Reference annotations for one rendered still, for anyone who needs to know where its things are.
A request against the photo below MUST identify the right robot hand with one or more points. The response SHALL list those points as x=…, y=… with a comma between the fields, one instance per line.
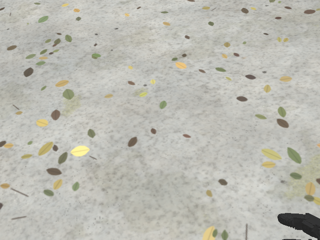
x=307, y=222

